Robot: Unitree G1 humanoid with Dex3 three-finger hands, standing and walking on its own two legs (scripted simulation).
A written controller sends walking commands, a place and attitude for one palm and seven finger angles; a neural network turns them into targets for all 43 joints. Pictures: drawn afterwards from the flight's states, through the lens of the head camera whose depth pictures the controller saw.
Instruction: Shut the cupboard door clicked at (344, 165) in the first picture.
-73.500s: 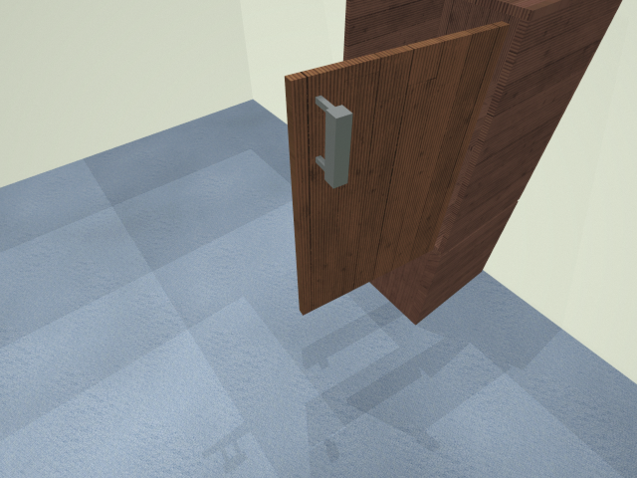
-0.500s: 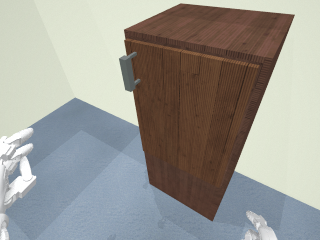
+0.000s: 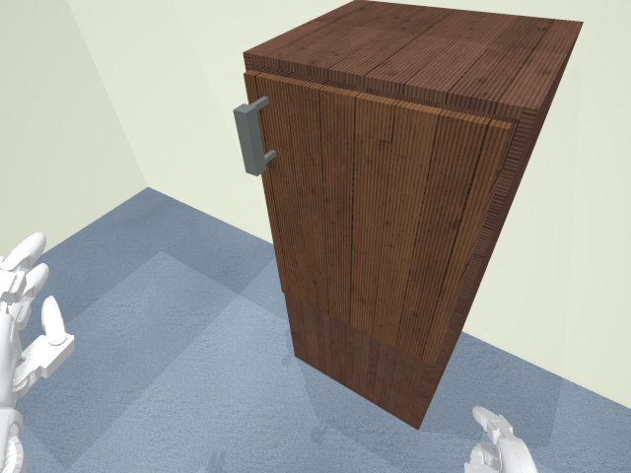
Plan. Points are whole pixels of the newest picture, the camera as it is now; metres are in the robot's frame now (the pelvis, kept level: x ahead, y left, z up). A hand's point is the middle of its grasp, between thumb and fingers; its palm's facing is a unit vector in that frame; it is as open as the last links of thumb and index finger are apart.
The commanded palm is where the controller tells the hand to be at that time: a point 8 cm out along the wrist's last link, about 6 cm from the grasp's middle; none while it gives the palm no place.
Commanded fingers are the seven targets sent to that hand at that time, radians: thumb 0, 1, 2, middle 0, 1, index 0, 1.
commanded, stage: step back with the hand held close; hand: left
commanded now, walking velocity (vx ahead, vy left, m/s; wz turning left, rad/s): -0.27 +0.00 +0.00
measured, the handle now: (259, 135) +0.60 +0.18 +0.15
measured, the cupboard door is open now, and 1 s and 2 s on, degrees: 1 1 1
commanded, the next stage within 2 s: stop stepping back and stand still in 1.00 s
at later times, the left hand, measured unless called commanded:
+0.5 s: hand out of the picture +0.12 +0.30 +0.15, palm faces +0.42 -0.78 -0.46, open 7.4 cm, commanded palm +0.07 +0.33 +0.17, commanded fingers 0.00 0.90 0.90 -0.20 -0.30 -0.20 -0.30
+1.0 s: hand out of the picture -0.01 +0.34 +0.17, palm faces +0.56 -0.74 -0.37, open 7.4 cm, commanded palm -0.07 +0.36 +0.17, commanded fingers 0.00 0.90 0.90 -0.20 -0.30 -0.20 -0.30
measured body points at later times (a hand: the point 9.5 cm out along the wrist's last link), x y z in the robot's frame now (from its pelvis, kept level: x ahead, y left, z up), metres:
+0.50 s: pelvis -0.08 +0.04 -0.01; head -0.09 +0.04 +0.44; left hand +0.10 +0.34 +0.18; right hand +0.09 -0.21 -0.08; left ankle +0.00 +0.11 -0.74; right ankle -0.03 -0.11 -0.74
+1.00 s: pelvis -0.19 +0.05 -0.02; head -0.20 +0.07 +0.42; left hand -0.04 +0.38 +0.19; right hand -0.01 -0.17 -0.10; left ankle -0.03 +0.13 -0.74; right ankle -0.22 -0.10 -0.69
